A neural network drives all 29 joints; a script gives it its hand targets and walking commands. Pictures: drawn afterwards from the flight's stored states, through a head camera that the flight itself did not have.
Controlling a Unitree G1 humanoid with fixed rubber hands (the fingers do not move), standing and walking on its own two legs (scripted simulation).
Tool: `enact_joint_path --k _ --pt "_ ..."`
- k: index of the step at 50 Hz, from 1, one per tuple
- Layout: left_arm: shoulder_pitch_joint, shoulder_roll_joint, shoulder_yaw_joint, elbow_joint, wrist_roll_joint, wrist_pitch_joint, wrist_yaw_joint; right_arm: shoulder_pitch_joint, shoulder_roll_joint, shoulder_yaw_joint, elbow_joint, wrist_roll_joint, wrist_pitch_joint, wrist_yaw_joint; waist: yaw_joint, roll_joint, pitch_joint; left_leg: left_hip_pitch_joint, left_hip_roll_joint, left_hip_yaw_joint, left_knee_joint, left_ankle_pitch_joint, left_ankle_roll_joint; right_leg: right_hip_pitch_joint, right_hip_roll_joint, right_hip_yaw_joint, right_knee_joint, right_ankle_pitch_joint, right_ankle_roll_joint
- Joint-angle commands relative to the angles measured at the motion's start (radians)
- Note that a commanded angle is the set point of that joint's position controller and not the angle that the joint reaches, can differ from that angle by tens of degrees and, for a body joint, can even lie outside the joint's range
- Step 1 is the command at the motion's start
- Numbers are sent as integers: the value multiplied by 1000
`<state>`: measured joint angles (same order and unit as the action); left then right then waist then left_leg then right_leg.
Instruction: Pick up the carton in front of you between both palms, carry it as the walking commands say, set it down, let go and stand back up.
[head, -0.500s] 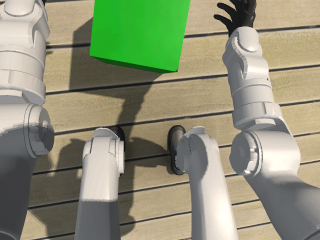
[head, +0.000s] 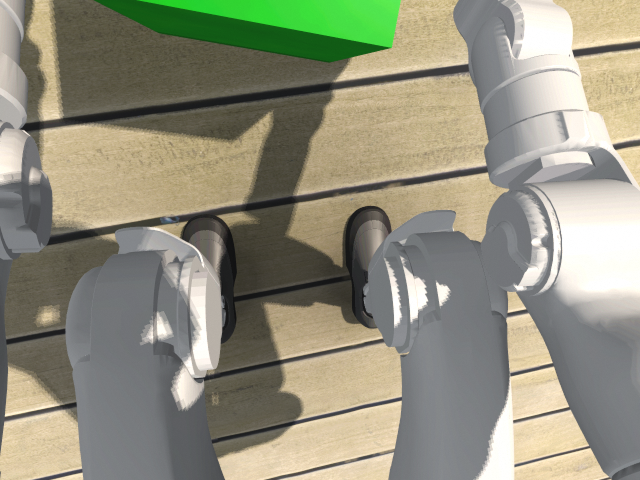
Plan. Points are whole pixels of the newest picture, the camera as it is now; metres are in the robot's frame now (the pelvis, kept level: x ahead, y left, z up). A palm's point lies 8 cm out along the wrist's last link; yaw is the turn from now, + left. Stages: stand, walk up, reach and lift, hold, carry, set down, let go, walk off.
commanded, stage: reach and lift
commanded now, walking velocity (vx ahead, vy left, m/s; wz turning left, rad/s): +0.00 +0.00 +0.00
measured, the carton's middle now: out of the picture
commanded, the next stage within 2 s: none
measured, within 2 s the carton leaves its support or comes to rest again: leaves its support in 0.76 s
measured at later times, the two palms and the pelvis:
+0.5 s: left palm out of the picture +0.58 +0.19 -0.17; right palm out of the picture +0.55 -0.11 -0.17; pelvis +0.00 +0.00 +0.00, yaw -1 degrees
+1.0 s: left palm out of the picture +0.54 +0.20 -0.07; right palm out of the picture +0.53 -0.10 -0.07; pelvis +0.01 -0.01 +0.02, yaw +2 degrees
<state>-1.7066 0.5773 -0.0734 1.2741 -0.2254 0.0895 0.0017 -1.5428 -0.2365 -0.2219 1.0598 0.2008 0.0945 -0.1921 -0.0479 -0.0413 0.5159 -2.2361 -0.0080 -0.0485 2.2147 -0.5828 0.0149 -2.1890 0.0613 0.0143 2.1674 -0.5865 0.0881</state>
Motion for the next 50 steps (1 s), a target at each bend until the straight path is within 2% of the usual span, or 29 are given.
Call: enact_joint_path --k 1,5,11,15,19,21,22,24,26,28,31,34,37,40,43,44,45,46,48,50 --pt "-336 132 -6 -119 -10 -27 -1 -240 -90 13 -136 19 -24 -7 -3 126 -1433 738 11 4 -149 462 -16 594 1 -110 -92 449 -17" --pt "-274 94 -7 -89 6 -19 -2 -175 -68 10 -118 21 -21 -10 4 160 -1423 782 9 5 -149 492 -20 536 13 -125 -94 439 -15" --pt "-256 45 16 -70 38 -17 -11 -155 -67 -50 -90 -39 -27 -3 -24 153 -1290 658 9 -3 -172 395 -25 470 13 -113 -114 373 -20" --pt "-292 22 10 -82 41 -15 -14 -194 -51 -55 -96 -53 -27 -3 -26 147 -1270 622 6 -2 -188 341 -24 496 12 -109 -124 348 -25" --pt "-336 -83 -17 -89 43 -6 -28 -250 60 -29 -99 -50 -20 12 -10 139 -1237 606 -4 3 -204 290 -23 529 22 -109 -133 323 -29" --pt "-351 -165 -3 -86 71 3 -45 -270 151 -40 -95 -77 -10 30 -2 136 -1206 596 -13 9 -206 261 -24 553 32 -112 -133 308 -32" --pt "-345 -212 8 -69 88 10 -56 -267 179 -58 -85 -106 -5 37 -13 141 -1190 589 -17 15 -205 246 -27 565 37 -115 -134 300 -33" --pt "-427 -580 -48 -92 96 33 -136 -388 516 -14 -119 -136 20 117 -6 155 -1164 576 -38 18 -201 243 -18 548 62 -115 -120 294 -40" --pt "-386 -840 -38 -93 119 64 -217 -471 745 5 -140 -164 57 200 14 153 -1112 546 -55 24 -185 248 -3 502 82 -119 -103 271 -47" --pt "-335 -964 -9 -120 149 89 -266 -476 853 12 -167 -175 85 255 29 141 -1083 518 -61 34 -176 264 9 462 88 -126 -97 266 -54" --pt "-292 -1057 5 -175 154 106 -295 -456 938 34 -189 -159 103 292 42 117 -1105 508 -64 37 -172 319 18 437 90 -131 -83 304 -59" --pt "-288 -1121 -26 -255 131 114 -303 -449 1008 79 -217 -118 109 303 48 103 -1222 560 -69 42 -168 397 17 450 92 -138 -72 363 -62" --pt "-317 -1185 -92 -382 85 118 -291 -471 1067 156 -274 -61 114 297 48 109 -1448 691 -74 53 -158 522 11 485 95 -149 -69 450 -60" --pt "-369 -1241 -156 -558 38 129 -262 -502 1123 245 -375 -2 125 281 51 162 -1760 927 -81 59 -153 696 2 495 102 -158 -86 531 -55" --pt "-365 -1294 -175 -665 45 172 -238 -543 1158 295 -495 2 161 277 54 218 -1997 1129 -92 61 -167 807 -11 468 115 -161 -131 529 -50" --pt "-342 -1326 -174 -668 59 186 -229 -550 1156 311 -525 -9 174 278 53 217 -2027 1140 -95 65 -184 794 -16 465 119 -163 -153 515 -46" --pt "-292 -1350 -166 -650 78 201 -218 -551 1169 331 -553 -15 182 273 71 214 -2015 1124 -101 73 -209 764 -19 456 124 -164 -171 487 -42" --pt "-245 -1372 -154 -626 96 214 -212 -548 1166 336 -572 -28 188 272 69 201 -1978 1093 -106 75 -235 726 -21 445 127 -166 -192 459 -38" --pt "-177 -1415 -119 -556 139 235 -211 -522 1164 316 -564 -72 199 275 58 181 -1864 980 -115 86 -297 589 -25 439 128 -167 -240 376 -37" --pt "-130 -1451 -60 -463 191 249 -224 -473 1168 253 -502 -141 212 280 32 165 -1702 809 -124 98 -363 416 -30 449 125 -159 -297 277 -43"
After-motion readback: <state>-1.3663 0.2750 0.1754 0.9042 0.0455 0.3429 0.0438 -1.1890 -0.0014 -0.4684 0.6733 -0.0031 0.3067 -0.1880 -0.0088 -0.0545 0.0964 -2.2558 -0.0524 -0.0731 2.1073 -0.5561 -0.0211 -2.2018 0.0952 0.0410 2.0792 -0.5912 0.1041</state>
